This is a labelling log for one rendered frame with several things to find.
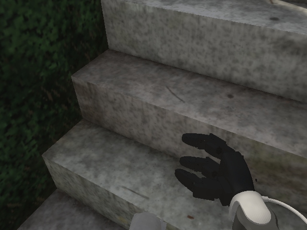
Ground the left robot thigh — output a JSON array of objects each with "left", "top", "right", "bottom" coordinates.
[{"left": 129, "top": 211, "right": 167, "bottom": 230}]

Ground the robot right forearm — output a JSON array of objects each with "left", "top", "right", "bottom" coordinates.
[{"left": 228, "top": 191, "right": 279, "bottom": 230}]

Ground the right robot hand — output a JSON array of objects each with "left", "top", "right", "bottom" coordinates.
[{"left": 175, "top": 133, "right": 257, "bottom": 207}]

